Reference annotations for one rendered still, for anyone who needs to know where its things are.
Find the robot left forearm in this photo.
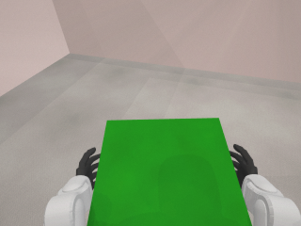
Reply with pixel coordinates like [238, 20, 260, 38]
[43, 175, 93, 226]

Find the robot right forearm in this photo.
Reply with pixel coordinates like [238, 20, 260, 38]
[241, 174, 301, 226]

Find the right robot hand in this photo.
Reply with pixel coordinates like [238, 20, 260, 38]
[229, 144, 258, 189]

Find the carton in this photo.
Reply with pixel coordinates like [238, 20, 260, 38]
[87, 118, 252, 226]

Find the left robot hand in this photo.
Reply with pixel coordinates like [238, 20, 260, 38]
[75, 147, 101, 190]

